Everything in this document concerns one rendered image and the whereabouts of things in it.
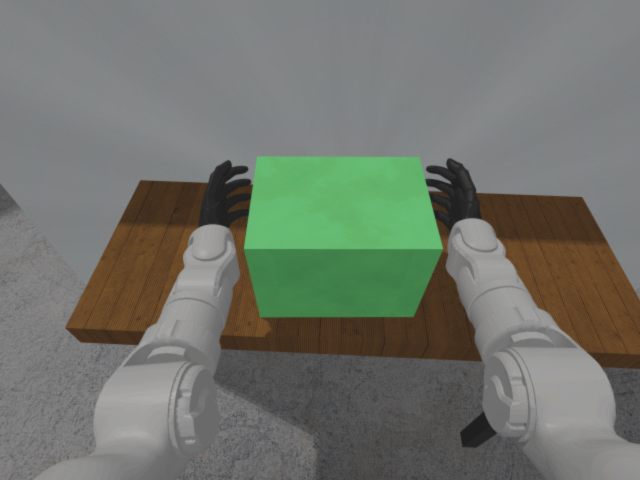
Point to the right robot hand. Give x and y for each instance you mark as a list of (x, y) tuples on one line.
[(463, 202)]

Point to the left robot hand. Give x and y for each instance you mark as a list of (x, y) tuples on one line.
[(215, 205)]

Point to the right robot upper arm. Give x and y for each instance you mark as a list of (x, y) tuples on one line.
[(556, 404)]

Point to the carton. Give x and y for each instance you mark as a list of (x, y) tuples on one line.
[(340, 236)]

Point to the right robot forearm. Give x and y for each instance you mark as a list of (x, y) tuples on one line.
[(495, 299)]

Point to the left robot upper arm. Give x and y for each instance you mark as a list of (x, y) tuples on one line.
[(150, 421)]

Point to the table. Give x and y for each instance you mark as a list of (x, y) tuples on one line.
[(554, 243)]

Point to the left robot forearm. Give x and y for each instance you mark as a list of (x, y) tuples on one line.
[(195, 312)]

